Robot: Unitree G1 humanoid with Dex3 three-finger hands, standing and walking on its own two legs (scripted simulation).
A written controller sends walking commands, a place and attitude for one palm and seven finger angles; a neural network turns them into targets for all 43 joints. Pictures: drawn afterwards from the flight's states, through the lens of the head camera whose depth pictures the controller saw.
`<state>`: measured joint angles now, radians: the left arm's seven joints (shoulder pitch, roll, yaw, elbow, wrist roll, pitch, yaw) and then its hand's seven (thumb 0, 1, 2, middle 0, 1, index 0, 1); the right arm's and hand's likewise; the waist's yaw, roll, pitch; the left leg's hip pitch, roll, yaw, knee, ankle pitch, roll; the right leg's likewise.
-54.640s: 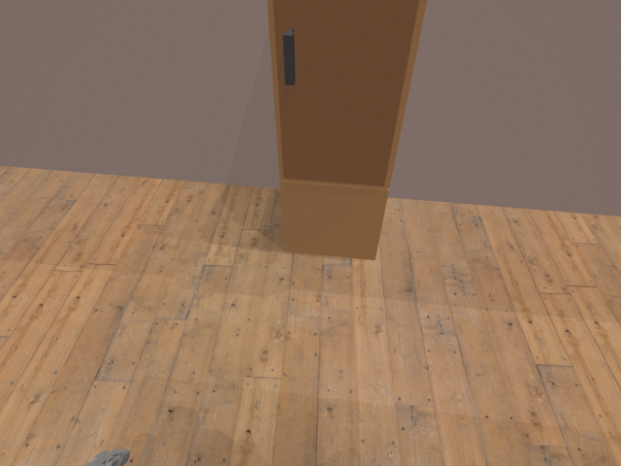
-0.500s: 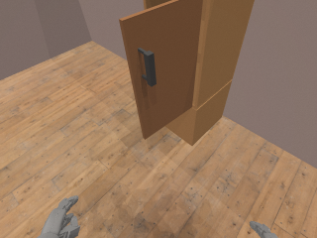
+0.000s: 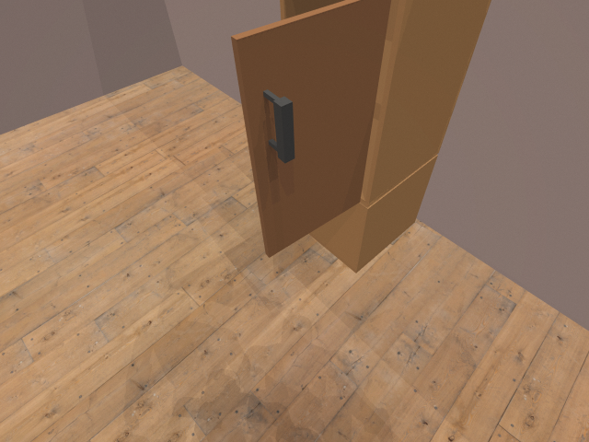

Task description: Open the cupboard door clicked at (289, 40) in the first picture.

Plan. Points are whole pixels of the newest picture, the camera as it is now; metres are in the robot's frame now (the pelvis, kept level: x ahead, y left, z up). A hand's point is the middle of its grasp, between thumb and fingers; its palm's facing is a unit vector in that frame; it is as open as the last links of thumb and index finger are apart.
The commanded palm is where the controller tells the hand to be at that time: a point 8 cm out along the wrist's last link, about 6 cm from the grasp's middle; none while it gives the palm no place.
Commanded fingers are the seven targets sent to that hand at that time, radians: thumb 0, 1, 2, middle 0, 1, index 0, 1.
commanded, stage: let the arm hang, fingers relaxed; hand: left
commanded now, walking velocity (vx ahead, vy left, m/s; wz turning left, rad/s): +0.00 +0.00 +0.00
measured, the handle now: (277, 126) +0.63 +0.08 +0.08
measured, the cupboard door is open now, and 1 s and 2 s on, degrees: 85 85 85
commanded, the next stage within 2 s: look to check the result in 0.40 s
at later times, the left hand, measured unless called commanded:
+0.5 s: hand out of the picture +0.12 +0.22 -0.15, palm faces -0.03 -0.95 -0.30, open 7.3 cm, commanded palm none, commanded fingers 0.00 0.90 0.90 -0.20 -0.30 -0.20 -0.30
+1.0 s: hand out of the picture +0.11 +0.23 -0.15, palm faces -0.03 -0.94 -0.33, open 7.3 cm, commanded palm none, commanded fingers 0.00 0.90 0.90 -0.20 -0.30 -0.20 -0.30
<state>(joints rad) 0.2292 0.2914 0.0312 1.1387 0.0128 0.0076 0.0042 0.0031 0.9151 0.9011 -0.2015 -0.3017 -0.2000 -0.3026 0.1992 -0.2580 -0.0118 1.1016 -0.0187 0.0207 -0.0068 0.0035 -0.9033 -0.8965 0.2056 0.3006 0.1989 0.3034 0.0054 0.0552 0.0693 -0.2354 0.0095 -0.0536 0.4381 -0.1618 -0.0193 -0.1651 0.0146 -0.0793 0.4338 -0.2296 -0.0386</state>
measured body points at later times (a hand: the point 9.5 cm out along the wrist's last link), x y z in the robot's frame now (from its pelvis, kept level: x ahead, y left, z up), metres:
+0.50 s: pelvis +0.03 +0.00 +0.01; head +0.05 -0.01 +0.45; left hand +0.12 +0.27 -0.13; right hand +0.08 -0.29 -0.14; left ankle +0.05 +0.13 -0.74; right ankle +0.01 -0.10 -0.74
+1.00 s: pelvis +0.05 -0.01 +0.01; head +0.07 -0.02 +0.46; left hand +0.11 +0.28 -0.13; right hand +0.11 -0.29 -0.14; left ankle +0.05 +0.13 -0.74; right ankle +0.01 -0.10 -0.74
